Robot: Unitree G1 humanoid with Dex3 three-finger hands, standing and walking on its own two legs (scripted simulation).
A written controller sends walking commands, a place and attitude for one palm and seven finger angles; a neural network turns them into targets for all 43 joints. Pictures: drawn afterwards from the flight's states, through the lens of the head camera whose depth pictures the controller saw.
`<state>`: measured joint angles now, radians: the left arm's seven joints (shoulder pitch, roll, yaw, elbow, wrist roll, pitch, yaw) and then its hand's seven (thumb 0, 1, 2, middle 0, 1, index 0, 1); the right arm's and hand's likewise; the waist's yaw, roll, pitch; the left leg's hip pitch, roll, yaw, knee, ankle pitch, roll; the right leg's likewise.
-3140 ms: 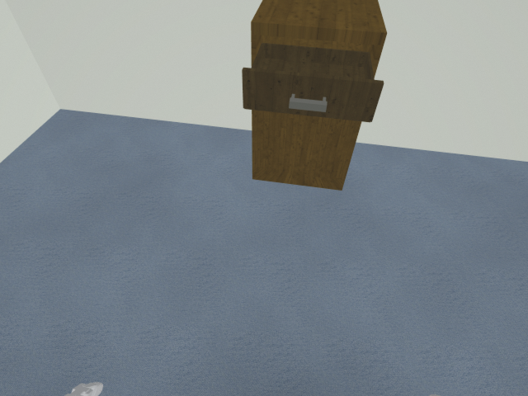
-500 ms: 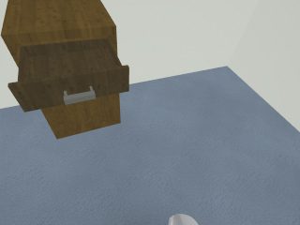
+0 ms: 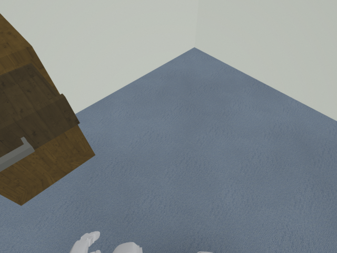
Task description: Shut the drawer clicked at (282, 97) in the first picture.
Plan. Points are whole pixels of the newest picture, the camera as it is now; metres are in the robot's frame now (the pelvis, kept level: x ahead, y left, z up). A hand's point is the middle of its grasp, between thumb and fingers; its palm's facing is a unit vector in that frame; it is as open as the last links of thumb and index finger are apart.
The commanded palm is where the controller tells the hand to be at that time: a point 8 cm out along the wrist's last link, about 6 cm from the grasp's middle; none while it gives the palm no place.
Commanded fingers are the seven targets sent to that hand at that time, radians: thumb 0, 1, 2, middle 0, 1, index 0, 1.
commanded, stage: walk to a spot facing it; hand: left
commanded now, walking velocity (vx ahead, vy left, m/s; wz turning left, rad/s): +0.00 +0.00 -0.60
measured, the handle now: (8, 153) +0.39 +0.50 -0.06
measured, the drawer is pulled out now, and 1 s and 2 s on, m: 0.29 0.29 0.29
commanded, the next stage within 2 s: turn to face it in 1.14 s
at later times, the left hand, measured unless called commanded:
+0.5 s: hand out of the picture +0.09 +0.26 -0.17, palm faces -0.20 -0.96 -0.18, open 7.4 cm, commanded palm none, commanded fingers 0.00 0.90 0.90 -0.20 -0.30 -0.20 -0.30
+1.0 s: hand (127, 244) +0.17 +0.12 -0.13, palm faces -0.53 -0.81 -0.26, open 7.4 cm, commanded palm none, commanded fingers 0.00 0.90 0.90 -0.20 -0.30 -0.20 -0.30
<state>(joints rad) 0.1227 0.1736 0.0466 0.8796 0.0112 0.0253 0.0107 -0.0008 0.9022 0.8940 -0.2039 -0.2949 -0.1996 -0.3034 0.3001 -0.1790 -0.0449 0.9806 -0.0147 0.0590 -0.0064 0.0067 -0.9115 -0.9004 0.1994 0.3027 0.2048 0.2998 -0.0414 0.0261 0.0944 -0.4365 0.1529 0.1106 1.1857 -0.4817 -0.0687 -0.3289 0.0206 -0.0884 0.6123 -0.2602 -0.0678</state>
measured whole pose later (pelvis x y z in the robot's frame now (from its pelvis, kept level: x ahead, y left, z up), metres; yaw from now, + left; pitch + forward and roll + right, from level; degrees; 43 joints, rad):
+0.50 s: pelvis +0.00 +0.06 +0.02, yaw -18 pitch -1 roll -2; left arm 0.26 0.28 0.11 0.93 0.03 0.09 -0.03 0.00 0.90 0.89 -0.20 -0.29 -0.20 -0.30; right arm 0.19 -0.16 -0.01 0.86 -0.02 0.01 -0.03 0.00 -0.91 -0.90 0.20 0.30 0.21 0.30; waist 0.05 -0.07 0.05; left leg -0.18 0.07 0.14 0.49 -0.29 0.03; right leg -0.55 0.01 0.04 1.19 -0.36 0.07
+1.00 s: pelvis -0.02 +0.00 +0.02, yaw -35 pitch -1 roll +1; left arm 0.23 0.19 0.05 0.92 0.02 -0.01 0.00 0.00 0.90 0.89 -0.20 -0.29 -0.20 -0.30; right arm 0.27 -0.26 -0.07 0.96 -0.03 0.04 0.02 0.01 -0.91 -0.90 0.20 0.30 0.20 0.30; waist -0.02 0.03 0.04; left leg -0.50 0.14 0.07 1.11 -0.33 -0.08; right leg -0.18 0.01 -0.04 0.46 -0.27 -0.05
